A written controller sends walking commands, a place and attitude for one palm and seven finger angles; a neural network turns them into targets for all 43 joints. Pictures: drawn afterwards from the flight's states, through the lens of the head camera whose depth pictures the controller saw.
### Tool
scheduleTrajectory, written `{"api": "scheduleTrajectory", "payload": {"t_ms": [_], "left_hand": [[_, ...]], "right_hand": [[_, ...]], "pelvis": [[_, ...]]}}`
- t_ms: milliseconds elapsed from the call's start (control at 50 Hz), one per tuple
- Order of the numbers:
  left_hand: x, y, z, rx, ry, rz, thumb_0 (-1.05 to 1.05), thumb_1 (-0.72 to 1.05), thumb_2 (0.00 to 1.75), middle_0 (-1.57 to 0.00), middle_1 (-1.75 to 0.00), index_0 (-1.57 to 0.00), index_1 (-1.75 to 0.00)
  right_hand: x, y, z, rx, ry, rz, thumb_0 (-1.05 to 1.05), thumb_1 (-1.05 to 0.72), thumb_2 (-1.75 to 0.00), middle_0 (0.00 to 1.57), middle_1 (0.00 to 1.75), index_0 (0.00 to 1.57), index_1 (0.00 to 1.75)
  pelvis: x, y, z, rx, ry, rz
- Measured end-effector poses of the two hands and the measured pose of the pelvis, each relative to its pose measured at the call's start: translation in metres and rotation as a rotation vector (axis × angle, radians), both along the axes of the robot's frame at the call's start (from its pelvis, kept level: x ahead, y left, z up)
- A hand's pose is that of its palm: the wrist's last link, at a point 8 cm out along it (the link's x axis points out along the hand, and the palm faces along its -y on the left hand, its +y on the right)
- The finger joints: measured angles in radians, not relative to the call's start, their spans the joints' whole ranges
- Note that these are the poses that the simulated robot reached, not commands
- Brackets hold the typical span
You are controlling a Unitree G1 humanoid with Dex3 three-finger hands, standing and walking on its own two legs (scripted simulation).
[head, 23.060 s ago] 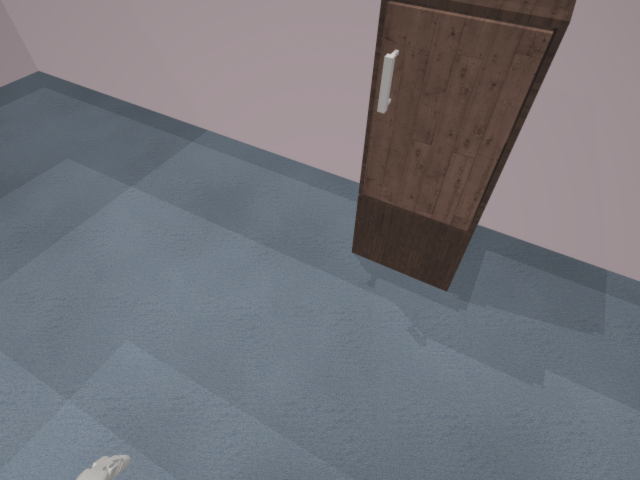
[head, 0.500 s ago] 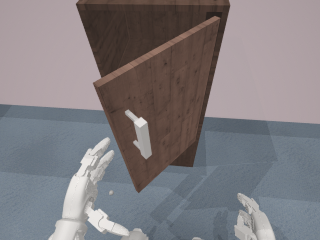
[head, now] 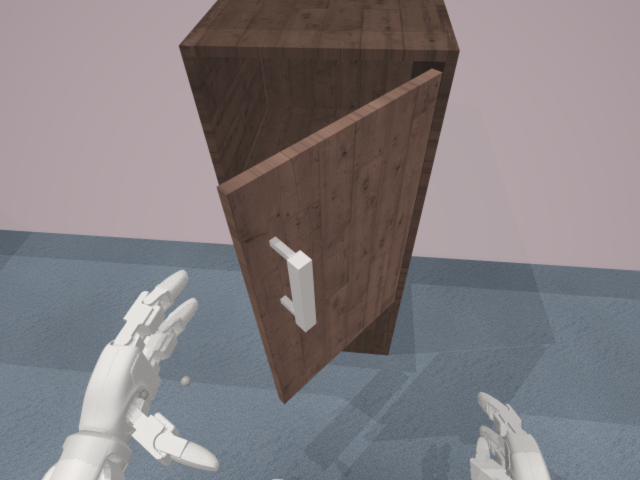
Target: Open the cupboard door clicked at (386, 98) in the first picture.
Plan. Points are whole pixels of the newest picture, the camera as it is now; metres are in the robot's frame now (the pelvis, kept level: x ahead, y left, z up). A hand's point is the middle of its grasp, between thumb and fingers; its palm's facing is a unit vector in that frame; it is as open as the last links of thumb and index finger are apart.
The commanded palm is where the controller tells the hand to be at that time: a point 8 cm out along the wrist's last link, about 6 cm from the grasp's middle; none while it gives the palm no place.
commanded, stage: draw the hand back to the body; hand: left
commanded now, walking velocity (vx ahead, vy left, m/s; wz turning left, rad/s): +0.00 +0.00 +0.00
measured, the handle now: (292, 285) +0.35 +0.06 +0.06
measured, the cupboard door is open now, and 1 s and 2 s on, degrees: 50 50 50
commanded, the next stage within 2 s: step back with the hand held close in 1.20 s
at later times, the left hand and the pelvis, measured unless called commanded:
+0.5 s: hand (67, 346) +0.21 +0.25 +0.15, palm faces +0.30 -0.88 -0.37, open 12.9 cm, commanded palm +0.17 +0.29 +0.18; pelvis +0.02 +0.03 +0.04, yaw +0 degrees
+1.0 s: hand out of the picture +0.21 +0.28 +0.21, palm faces +0.46 -0.79 -0.39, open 7.7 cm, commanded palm +0.16 +0.31 +0.22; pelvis +0.02 +0.01 +0.05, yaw -1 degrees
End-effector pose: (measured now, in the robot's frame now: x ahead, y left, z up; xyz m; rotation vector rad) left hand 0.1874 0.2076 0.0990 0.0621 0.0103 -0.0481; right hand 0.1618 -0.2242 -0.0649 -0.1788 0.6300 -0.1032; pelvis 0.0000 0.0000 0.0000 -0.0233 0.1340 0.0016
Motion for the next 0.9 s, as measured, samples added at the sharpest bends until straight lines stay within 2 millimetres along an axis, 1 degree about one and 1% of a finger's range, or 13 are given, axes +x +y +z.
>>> {"api": "scheduleTrajectory", "payload": {"t_ms": [140,200,280,380,520,580,660,800,900], "left_hand": [[-0.006,0.019,0.021,0.017,-0.043,0.002,-0.01,-0.46,0.31,-0.15,-0.3,-0.16,-0.3],[-0.008,0.03,0.033,0.126,-0.033,0.088,-0.01,-0.41,0.34,-0.16,-0.31,-0.16,-0.3],[-0.013,0.042,0.041,0.201,0.002,0.203,-0.01,-0.31,0.38,-0.16,-0.31,-0.17,-0.3],[-0.017,0.06,0.05,0.269,0.033,0.292,0.0,-0.15,0.45,-0.17,-0.31,-0.17,-0.3],[-0.012,0.082,0.079,0.33,-0.033,0.372,0.0,0.08,0.55,-0.18,-0.31,-0.18,-0.3],[-0.01,0.087,0.092,0.346,-0.069,0.387,0.0,0.19,0.59,-0.18,-0.31,-0.19,-0.3],[-0.009,0.094,0.104,0.366,-0.097,0.405,0.0,0.32,0.65,-0.19,-0.31,-0.19,-0.3],[-0.014,0.108,0.121,0.401,-0.139,0.47,0.01,0.57,0.76,-0.2,-0.31,-0.2,-0.3],[-0.019,0.112,0.134,0.419,-0.181,0.516,0.01,0.73,0.83,-0.2,-0.31,-0.21,-0.3]], "right_hand": [[0.014,0.011,0.015,-0.011,-0.056,0.024,0.01,-0.9,-0.9,0.2,0.3,0.2,0.3],[0.018,0.018,0.02,-0.021,-0.049,0.026,0.01,-0.9,-0.9,0.2,0.3,0.2,0.3],[0.021,0.027,0.026,-0.02,-0.03,0.025,0.01,-0.9,-0.9,0.2,0.3,0.2,0.3],[0.021,0.037,0.028,-0.025,0.007,0.038,0.01,-0.9,-0.9,0.2,0.3,0.21,0.3],[0.024,0.045,0.032,-0.023,0.025,0.053,0.01,-0.9,-0.9,0.2,0.3,0.21,0.3],[0.027,0.046,0.034,-0.019,0.023,0.054,0.01,-0.9,-0.9,0.2,0.3,0.21,0.3],[0.03,0.043,0.038,-0.017,0.024,0.051,0.01,-0.9,-0.9,0.2,0.3,0.21,0.3],[0.033,0.032,0.043,-0.031,0.031,0.048,0.01,-0.9,-0.9,0.2,0.3,0.21,0.3],[0.032,0.024,0.042,-0.034,0.042,0.046,0.01,-0.9,-0.9,0.2,0.3,0.21,0.3]], "pelvis": [[0.002,0.008,0.006,-0.008,-0.029,0.006],[0.004,0.011,0.012,-0.005,-0.045,-0.002],[0.007,0.015,0.021,-0.004,-0.068,-0.005],[0.011,0.021,0.031,-0.002,-0.098,-0.007],[0.017,0.028,0.041,0.004,-0.139,-0.01],[0.02,0.029,0.045,0.007,-0.153,-0.015],[0.021,0.028,0.048,0.01,-0.168,-0.022],[0.02,0.023,0.052,0.011,-0.191,-0.024],[0.018,0.017,0.054,0.013,-0.201,-0.021]]}}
